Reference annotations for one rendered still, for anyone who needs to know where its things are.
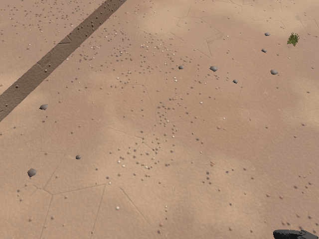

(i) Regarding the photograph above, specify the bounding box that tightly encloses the robot right hand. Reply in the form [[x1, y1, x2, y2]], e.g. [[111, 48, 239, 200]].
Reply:
[[273, 229, 319, 239]]

